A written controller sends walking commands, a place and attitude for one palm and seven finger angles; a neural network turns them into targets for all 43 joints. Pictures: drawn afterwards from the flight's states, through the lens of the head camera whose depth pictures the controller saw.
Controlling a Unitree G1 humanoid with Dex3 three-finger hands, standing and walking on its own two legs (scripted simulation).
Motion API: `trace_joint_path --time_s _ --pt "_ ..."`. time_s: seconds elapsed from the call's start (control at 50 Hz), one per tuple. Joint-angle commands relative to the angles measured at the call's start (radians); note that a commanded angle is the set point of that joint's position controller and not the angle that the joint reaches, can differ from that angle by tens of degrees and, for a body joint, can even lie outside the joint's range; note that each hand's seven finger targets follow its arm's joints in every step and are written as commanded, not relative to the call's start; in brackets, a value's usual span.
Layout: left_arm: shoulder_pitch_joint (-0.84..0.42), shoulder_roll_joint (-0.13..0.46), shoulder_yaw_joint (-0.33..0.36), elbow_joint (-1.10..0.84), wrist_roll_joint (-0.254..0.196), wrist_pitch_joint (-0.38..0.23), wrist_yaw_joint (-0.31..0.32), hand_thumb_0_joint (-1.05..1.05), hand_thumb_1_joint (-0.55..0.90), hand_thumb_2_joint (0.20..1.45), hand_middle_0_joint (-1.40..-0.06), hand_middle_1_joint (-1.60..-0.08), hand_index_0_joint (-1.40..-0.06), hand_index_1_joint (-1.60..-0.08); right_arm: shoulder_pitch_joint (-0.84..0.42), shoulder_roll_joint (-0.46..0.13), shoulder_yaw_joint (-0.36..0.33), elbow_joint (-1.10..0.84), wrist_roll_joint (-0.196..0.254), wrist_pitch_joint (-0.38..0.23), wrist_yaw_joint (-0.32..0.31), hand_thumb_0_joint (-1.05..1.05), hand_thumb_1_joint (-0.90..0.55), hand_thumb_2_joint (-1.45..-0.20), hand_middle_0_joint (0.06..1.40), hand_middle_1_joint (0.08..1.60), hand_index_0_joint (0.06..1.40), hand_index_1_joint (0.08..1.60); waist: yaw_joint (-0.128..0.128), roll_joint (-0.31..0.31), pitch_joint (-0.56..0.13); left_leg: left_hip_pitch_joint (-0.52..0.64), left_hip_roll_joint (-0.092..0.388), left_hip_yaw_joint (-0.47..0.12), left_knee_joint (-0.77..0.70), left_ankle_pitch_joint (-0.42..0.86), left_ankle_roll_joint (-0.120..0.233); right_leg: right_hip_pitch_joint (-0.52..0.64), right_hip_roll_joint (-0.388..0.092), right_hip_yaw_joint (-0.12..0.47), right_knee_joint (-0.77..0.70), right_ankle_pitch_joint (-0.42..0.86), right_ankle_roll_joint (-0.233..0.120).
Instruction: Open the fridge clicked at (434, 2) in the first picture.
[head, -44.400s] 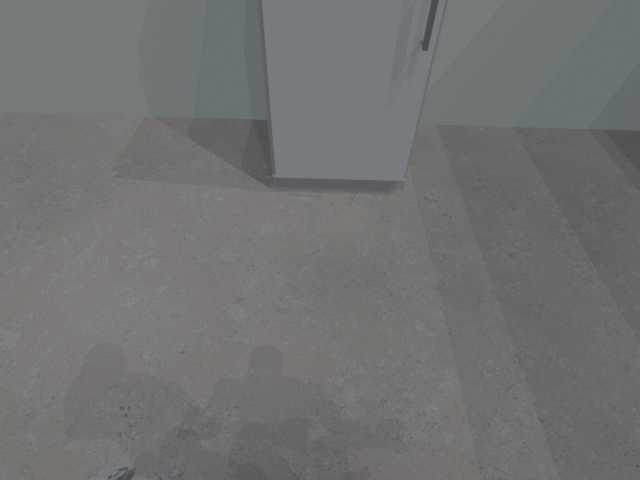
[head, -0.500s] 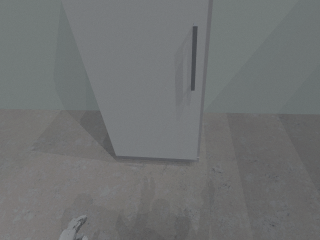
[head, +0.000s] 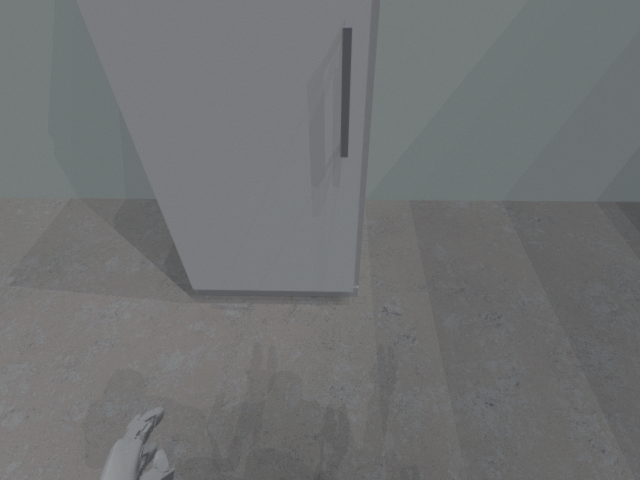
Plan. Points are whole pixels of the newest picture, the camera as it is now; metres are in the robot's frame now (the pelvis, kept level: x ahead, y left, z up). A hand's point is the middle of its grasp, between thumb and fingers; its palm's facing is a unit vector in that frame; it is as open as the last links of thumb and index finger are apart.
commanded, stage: stop stepping back and stand still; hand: right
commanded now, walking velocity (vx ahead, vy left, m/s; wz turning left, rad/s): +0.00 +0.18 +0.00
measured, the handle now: (345, 94) +0.88 +0.00 +0.10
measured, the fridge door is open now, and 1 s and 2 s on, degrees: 0 0 0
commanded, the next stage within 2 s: let the arm hang, fingers relaxed in 0.64 s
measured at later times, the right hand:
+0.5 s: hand out of the picture +0.27 -0.28 +0.18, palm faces +0.45 +0.78 -0.44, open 7.4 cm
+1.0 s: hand out of the picture +0.12 -0.22 -0.14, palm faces -0.04 +0.98 -0.19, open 7.4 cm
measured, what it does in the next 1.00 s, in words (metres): shifts its weight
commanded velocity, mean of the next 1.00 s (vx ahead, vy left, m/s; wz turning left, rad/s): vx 0.00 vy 0.01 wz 0.00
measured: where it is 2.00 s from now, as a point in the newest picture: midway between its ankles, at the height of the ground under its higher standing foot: outside the picture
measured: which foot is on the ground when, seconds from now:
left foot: down 0.00-1.00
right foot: down 0.00-1.00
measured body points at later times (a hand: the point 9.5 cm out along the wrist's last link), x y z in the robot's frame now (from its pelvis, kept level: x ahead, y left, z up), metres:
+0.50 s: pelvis +0.06 -0.01 +0.01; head +0.07 -0.02 +0.46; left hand +0.22 +0.21 -0.07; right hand +0.24 -0.32 +0.21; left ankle +0.03 +0.09 -0.72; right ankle +0.06 -0.13 -0.72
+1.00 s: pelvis +0.03 -0.04 +0.01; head +0.04 -0.04 +0.46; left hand +0.14 +0.21 -0.11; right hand +0.12 -0.27 -0.12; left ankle +0.03 +0.09 -0.72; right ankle +0.06 -0.13 -0.72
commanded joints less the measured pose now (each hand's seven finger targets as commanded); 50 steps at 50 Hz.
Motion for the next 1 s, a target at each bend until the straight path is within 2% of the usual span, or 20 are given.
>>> trace_joint_path --time_s 0.0,0.06,0.08,0.1,0.12,0.16,0.2,0.24,0.26,0.3,0.34,0.38,0.44,0.5,0.7,0.72,0.76,0.84,0.88,0.98 --pt "-0.097 0.076 0.026 -0.153 0.002 -0.073 -0.022 0.0 0.9 0.9 -0.2 -0.3 -0.2 -0.3 -0.072 -0.27 -0.183 -0.282 -0.001 -0.092 0.004 0.0 -0.9 -0.9 0.2 0.3 0.2 0.3 0.014 -0.367 0.045 -0.12 -0.019 -0.053 0.077 -0.059 -0.01 0.025 -0.26 0.366 -0.37 -0.191 -0.191" --pt "-0.089 0.081 0.025 -0.173 -0.011 -0.05 -0.038 0.0 0.9 0.9 -0.2 -0.3 -0.2 -0.3 0.063 -0.245 -0.188 -0.198 -0.005 -0.08 0.012 0.0 -0.9 -0.9 0.2 0.3 0.2 0.3 -0.003 -0.188 -0.003 0.211 -0.043 -0.022 -0.242 0.081 -0.004 -0.155 -0.131 0.103 -0.168 -0.251 -0.09" --pt "-0.085 0.078 0.029 -0.18 -0.013 -0.043 -0.04 0.0 0.9 0.9 -0.2 -0.3 -0.2 -0.3 0.099 -0.236 -0.185 -0.146 -0.002 -0.072 0.017 0.0 -0.9 -0.9 0.2 0.3 0.2 0.3 -0.003 -0.067 0.008 0.211 0.009 -0.133 -0.321 0.041 0.036 -0.206 -0.045 0.025 -0.016 -0.272 -0.057" --pt "-0.102 0.068 0.031 -0.189 -0.014 -0.036 -0.044 0.0 0.9 0.9 -0.2 -0.3 -0.2 -0.3 0.077 -0.245 -0.184 -0.134 0.003 -0.063 0.018 0.0 -0.9 -0.9 0.2 0.3 0.2 0.3 -0.006 0.11 0.024 0.14 0.144 -0.402 -0.45 -0.129 0.111 -0.26 0.045 -0.021 0.198 -0.267 -0.027" --pt "-0.097 0.071 0.04 -0.183 -0.022 -0.032 -0.049 0.0 0.9 0.9 -0.2 -0.3 -0.2 -0.3 0.054 -0.22 -0.159 -0.144 0.01 -0.065 0.016 0.0 -0.9 -0.9 0.2 0.3 0.2 0.3 -0.007 0.155 0.037 0.095 0.254 -0.544 -0.531 -0.115 0.185 -0.268 0.054 0.013 0.364 -0.234 -0.019" --pt "-0.09 0.063 0.02 -0.163 -0.017 -0.029 -0.051 0.0 0.9 0.9 -0.2 -0.3 -0.2 -0.3 0.041 -0.228 -0.162 -0.157 0.012 -0.082 0.006 0.0 -0.9 -0.9 0.2 0.3 0.2 0.3 0.01 0.062 0.02 0.14 0.269 -0.435 -0.437 0.242 0.224 -0.269 0.011 0.075 0.392 -0.199 -0.019" --pt "-0.108 0.049 0.002 -0.154 -0.01 -0.022 -0.038 0.0 0.9 0.9 -0.2 -0.3 -0.2 -0.3 -0.006 -0.236 -0.163 -0.177 0.004 -0.092 -0.004 0.0 -0.9 -0.9 0.2 0.3 0.2 0.3 0.011 0.061 -0.016 0.149 0.218 -0.279 -0.333 0.467 0.181 -0.151 -0.003 0.047 0.163 -0.165 -0.03" --pt "-0.108 0.05 -0.001 -0.144 -0.005 -0.021 -0.025 0.0 0.9 0.9 -0.2 -0.3 -0.2 -0.3 -0.026 -0.222 -0.145 -0.173 0.0 -0.098 -0.008 0.0 -0.9 -0.9 0.2 0.3 0.2 0.3 0.017 0.007 -0.055 0.095 0.137 -0.18 -0.276 0.385 0.103 0.053 0.041 -0.012 -0.081 0.046 -0.035" --pt "-0.111 0.068 0.011 -0.148 -0.006 -0.027 -0.019 0.0 0.9 0.9 -0.2 -0.3 -0.2 -0.3 -0.059 -0.226 -0.138 -0.212 0.002 -0.109 -0.007 0.0 -0.9 -0.9 0.2 0.3 0.2 0.3 0.012 -0.052 -0.057 0.07 0.099 -0.143 -0.235 0.324 0.061 0.132 0.013 0.029 -0.164 0.109 -0.042" --pt "-0.13 0.1 0.025 -0.172 -0.014 -0.031 -0.014 0.0 0.9 0.9 -0.2 -0.3 -0.2 -0.3 -0.056 -0.234 -0.136 -0.25 0.002 -0.111 -0.003 0.0 -0.9 -0.9 0.2 0.3 0.2 0.3 -0.015 -0.184 -0.064 0.029 0.005 -0.093 -0.166 0.231 -0.005 0.174 -0.135 0.212 -0.223 0.26 -0.096" --pt "-0.124 0.074 0.005 -0.164 -0.011 -0.031 -0.015 0.0 0.9 0.9 -0.2 -0.3 -0.2 -0.3 -0.03 -0.233 -0.141 -0.211 -0.005 -0.102 0.009 0.0 -0.9 -0.9 0.2 0.3 0.2 0.3 -0.005 -0.234 -0.038 0.079 -0.022 -0.054 -0.191 0.259 -0.017 0.116 -0.134 0.226 -0.236 0.318 -0.101" --pt "-0.13 0.074 0.004 -0.167 -0.011 -0.036 -0.014 0.0 0.9 0.9 -0.2 -0.3 -0.2 -0.3 -0.029 -0.256 -0.163 -0.239 -0.012 -0.111 0.012 0.0 -0.9 -0.9 0.2 0.3 0.2 0.3 -0.011 -0.222 -0.034 0.139 -0.011 -0.055 -0.26 0.306 -0.009 0.084 -0.104 0.167 -0.217 0.311 -0.082" --pt "-0.11 0.078 0.015 -0.178 -0.021 -0.022 -0.027 0.0 0.9 0.9 -0.2 -0.3 -0.2 -0.3 0.056 -0.219 -0.148 -0.209 0.001 -0.105 0.014 0.0 -0.9 -0.9 0.2 0.3 0.2 0.3 0.0 -0.125 -0.12 0.235 0.03 -0.114 -0.27 0.541 0.017 0.097 -0.049 0.083 -0.124 0.389 -0.052" --pt "-0.109 0.072 0.014 -0.192 -0.025 -0.002 -0.031 0.0 0.9 0.9 -0.2 -0.3 -0.2 -0.3 0.125 -0.223 -0.164 -0.186 0.012 -0.096 0.013 0.0 -0.9 -0.9 0.2 0.3 0.2 0.3 0.004 -0.106 -0.15 0.263 0.058 -0.133 -0.255 0.673 0.025 0.092 -0.034 0.053 -0.098 0.426 -0.039" --pt "-0.128 0.072 0.007 -0.213 -0.028 0.024 -0.011 0.0 0.9 0.9 -0.2 -0.3 -0.2 -0.3 0.107 -0.232 -0.158 -0.17 0.02 -0.086 0.014 0.0 -0.9 -0.9 0.2 0.3 0.2 0.3 -0.001 -0.122 -0.112 0.206 0.037 -0.11 -0.272 0.568 0.008 0.104 -0.041 0.07 -0.148 0.385 -0.046" --pt "-0.201 0.257 0.04 -0.06 -0.051 -0.03 -0.103 0.0 0.9 0.9 -0.2 -0.3 -0.2 -0.3 0.008 -0.063 0.295 0.529 -0.065 0.079 0.152 0.0 -0.9 -0.9 0.2 0.3 0.2 0.3 0.025 -0.121 -0.005 0.054 0.116 -0.059 -0.159 0.672 0.023 0.045 -0.037 0.055 -0.011 0.482 -0.039" --pt "-0.091 0.184 0.036 -0.023 -0.02 0.044 -0.108 0.0 0.9 0.9 -0.2 -0.3 -0.2 -0.3 -0.022 -0.011 0.297 0.617 -0.073 0.184 0.177 0.0 -0.9 -0.9 0.2 0.3 0.2 0.3 0.004 -0.075 -0.073 0.012 0.089 -0.088 -0.204 0.343 0.025 0.041 -0.06 0.082 -0.06 0.246 -0.049" --pt "-0.093 0.188 0.012 0.002 0.005 0.088 -0.105 0.0 0.9 0.9 -0.2 -0.3 -0.2 -0.3 -0.149 -0.049 0.323 0.846 -0.075 0.191 0.18 0.0 -0.9 -0.9 0.2 0.3 0.2 0.3 0.002 0.14 0.001 -0.01 0.104 -0.136 -0.282 0.201 0.046 0.008 -0.023 0.121 -0.077 0.144 -0.067" --pt "-0.081 0.174 0.002 0.04 0.012 0.107 -0.105 0.0 0.9 0.9 -0.2 -0.3 -0.2 -0.3 -0.184 -0.056 0.341 0.974 -0.072 0.197 0.174 0.0 -0.9 -0.9 0.2 0.3 0.2 0.3 0.008 0.107 0.013 -0.01 0.109 -0.153 -0.306 0.19 0.054 0.044 -0.008 0.111 -0.099 0.155 -0.059" --pt "-0.059 0.137 -0.028 0.174 0.008 0.116 -0.096 0.0 0.9 0.9 -0.2 -0.3 -0.2 -0.3 -0.164 -0.026 0.375 1.261 -0.059 0.203 0.165 0.0 -0.9 -0.9 0.2 0.3 0.2 0.3 -0.015 -0.121 0.027 0.099 0.055 -0.128 -0.327 0.166 0.022 0.037 -0.028 0.137 -0.242 0.095 -0.061"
